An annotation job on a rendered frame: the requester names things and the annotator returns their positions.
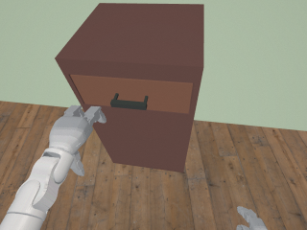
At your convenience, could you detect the robot left forearm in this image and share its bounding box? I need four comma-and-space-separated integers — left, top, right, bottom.
0, 148, 74, 230

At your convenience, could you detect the handle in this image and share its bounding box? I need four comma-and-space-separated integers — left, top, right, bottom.
110, 93, 149, 110

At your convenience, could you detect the robot right hand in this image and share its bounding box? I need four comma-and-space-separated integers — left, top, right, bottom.
236, 206, 268, 230

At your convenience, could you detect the robot left hand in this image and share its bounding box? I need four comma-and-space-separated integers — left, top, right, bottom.
49, 105, 106, 176

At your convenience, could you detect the cabinet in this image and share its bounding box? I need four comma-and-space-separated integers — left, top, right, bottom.
55, 3, 204, 173

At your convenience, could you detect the drawer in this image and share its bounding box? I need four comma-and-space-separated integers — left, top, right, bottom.
70, 75, 193, 114

